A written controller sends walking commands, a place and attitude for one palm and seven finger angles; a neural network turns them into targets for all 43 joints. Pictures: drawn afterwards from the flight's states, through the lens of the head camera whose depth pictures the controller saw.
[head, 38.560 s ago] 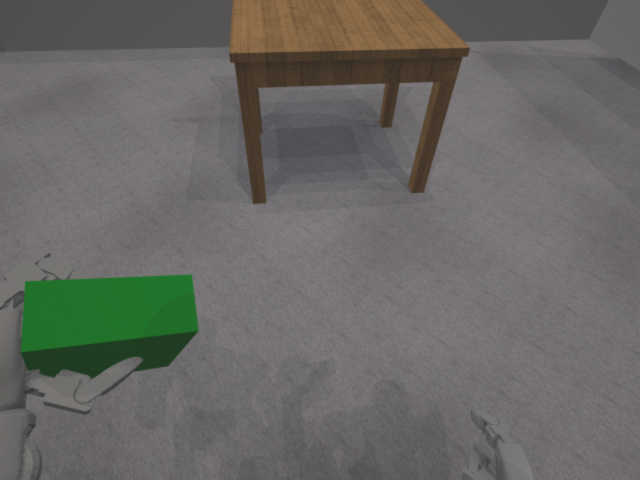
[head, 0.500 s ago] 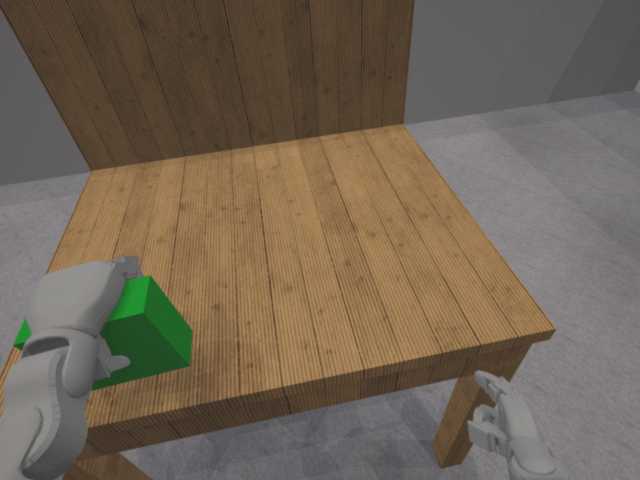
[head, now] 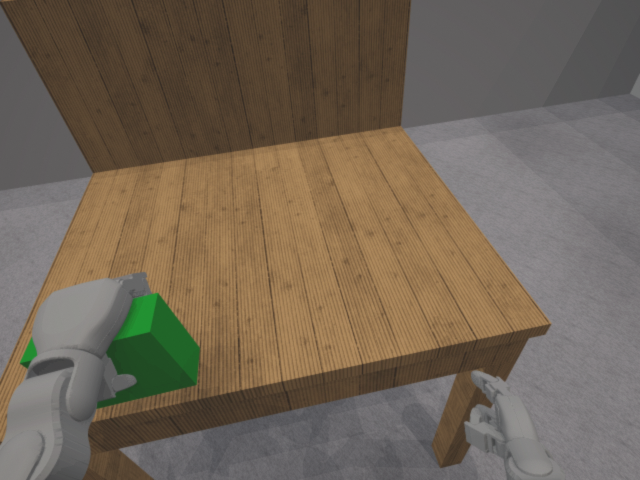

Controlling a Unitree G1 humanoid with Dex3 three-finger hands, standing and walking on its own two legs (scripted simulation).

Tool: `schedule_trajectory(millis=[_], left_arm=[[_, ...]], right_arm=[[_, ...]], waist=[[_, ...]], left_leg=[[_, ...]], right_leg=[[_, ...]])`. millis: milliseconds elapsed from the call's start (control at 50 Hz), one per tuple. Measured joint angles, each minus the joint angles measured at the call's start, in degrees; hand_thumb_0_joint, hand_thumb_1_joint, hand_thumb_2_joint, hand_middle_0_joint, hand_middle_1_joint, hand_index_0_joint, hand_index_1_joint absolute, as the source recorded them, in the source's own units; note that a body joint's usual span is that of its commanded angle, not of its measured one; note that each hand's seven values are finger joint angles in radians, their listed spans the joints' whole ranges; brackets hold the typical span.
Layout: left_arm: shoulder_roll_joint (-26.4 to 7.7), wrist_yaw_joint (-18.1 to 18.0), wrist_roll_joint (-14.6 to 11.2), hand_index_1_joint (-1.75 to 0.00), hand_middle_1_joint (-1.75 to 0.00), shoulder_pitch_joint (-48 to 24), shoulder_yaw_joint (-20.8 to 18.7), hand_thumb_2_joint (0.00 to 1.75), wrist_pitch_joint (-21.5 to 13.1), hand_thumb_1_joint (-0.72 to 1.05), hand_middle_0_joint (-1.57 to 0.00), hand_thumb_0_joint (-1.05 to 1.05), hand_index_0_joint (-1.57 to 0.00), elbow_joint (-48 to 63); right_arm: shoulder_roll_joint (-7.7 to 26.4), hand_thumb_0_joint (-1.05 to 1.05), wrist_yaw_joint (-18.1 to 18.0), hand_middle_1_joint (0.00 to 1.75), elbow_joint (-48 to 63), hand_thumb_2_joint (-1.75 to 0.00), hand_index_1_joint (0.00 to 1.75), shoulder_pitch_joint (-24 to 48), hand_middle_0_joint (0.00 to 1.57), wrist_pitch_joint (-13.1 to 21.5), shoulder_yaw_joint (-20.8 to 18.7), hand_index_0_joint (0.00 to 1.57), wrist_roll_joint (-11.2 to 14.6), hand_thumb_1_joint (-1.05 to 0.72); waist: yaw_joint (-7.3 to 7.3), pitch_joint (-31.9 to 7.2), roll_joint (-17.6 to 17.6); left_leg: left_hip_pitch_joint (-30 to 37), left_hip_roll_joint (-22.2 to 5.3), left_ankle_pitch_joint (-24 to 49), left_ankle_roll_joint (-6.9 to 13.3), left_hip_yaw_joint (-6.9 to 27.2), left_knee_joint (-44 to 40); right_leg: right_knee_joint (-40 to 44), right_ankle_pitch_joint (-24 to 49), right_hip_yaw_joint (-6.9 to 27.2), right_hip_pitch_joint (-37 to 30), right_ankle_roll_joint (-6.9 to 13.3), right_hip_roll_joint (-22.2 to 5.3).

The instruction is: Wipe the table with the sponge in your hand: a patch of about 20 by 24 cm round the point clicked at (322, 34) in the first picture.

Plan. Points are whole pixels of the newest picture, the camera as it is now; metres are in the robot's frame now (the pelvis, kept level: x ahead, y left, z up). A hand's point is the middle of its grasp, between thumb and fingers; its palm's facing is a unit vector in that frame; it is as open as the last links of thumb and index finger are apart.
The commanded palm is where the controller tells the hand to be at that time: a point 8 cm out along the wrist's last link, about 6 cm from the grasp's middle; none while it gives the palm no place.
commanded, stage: bring the sponge back beside the body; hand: left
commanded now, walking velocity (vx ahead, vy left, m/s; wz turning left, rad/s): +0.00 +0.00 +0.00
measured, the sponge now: (130, 363) +0.20 +0.29 +0.06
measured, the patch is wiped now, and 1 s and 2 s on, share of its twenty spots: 1.00 1.00 1.00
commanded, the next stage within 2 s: step back with the hand held close in 0.66 s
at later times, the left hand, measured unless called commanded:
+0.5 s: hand (111, 359) +0.18 +0.28 +0.11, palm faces +0.06 -0.11 -0.99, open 9.6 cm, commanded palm +0.15 +0.27 +0.18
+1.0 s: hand (145, 322) +0.21 +0.23 +0.15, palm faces +0.32 -0.86 -0.39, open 9.6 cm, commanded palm +0.15 +0.28 +0.17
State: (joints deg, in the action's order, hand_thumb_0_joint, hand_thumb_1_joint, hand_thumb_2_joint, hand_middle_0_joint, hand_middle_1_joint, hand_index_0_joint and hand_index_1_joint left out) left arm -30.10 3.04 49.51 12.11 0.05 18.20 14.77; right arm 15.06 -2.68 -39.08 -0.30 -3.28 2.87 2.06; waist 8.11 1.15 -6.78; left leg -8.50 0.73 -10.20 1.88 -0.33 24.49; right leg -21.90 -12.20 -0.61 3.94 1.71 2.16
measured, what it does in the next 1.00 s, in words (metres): stands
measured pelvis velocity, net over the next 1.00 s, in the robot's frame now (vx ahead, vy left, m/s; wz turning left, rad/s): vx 0.00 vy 0.00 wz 0.01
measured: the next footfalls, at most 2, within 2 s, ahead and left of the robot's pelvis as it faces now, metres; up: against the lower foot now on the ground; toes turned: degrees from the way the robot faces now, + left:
right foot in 1.84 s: -0.07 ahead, -0.12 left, +0.00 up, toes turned +1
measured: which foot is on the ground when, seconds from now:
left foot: down 0.00-1.00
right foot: down 0.00-1.00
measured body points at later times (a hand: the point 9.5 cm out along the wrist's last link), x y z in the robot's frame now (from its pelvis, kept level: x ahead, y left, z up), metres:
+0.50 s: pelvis +0.00 -0.01 +0.00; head -0.04 -0.05 +0.45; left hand +0.17 +0.28 +0.16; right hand +0.26 -0.19 -0.07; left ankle +0.04 +0.10 -0.74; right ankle +0.00 -0.11 -0.74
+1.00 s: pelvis +0.00 +0.00 -0.01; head -0.01 +0.00 +0.44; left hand +0.18 +0.27 +0.17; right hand +0.19 -0.22 -0.08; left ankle +0.04 +0.10 -0.74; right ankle +0.00 -0.11 -0.74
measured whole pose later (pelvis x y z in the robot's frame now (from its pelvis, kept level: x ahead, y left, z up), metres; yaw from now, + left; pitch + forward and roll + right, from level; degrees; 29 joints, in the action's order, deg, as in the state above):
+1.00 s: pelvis +0.00 +0.00 -0.01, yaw +0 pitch -1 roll -2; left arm -22.2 -4.0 -2.6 24.1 -15.8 -3.3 28.7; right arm 13.6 -3.9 -30.8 -11.0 1.2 3.7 0.6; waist 2.4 -0.8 -1.3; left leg -18.8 0.4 -13.6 1.3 2.2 33.7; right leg -29.4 -15.1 -1.7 13.3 1.9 3.5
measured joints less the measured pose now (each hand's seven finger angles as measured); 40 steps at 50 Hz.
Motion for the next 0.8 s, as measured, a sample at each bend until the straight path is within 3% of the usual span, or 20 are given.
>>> schedule_trajectory(millis=[360,800], left_arm=[[0.5,-1.3,-0.4,-1.39,-1.37,6.2,-0.3,1.09,-0.1,-0.49,-0.77,-0.01,-0.78,5.0],[0.4,-1.4,0.2,-1.39,-1.37,5.4,-0.1,1.09,-0.1,-0.49,-0.77,-0.01,-0.78,3.9]], right_arm=[[0.0,0.01,0.5,0.30,0.3,-0.90,0.30,-0.2,0.20,0.3,-0.5,0.20,-0.3,-0.90],[-0.1,0.01,0.4,0.30,0.2,-0.90,0.30,-0.4,0.20,0.3,-0.3,0.20,-0.2,-0.90]], waist=[[0.29,-0.4,-0.2],[0.10,-0.5,-0.2]], left_leg=[[0.3,-0.4,-0.5,-0.3,0.1,0.8],[0.4,-0.7,-0.3,-0.7,0.2,0.8]], right_leg=[[-0.5,-0.4,0.0,-0.4,0.3,0.4],[-0.7,-0.2,0.0,-0.4,0.6,0.7]])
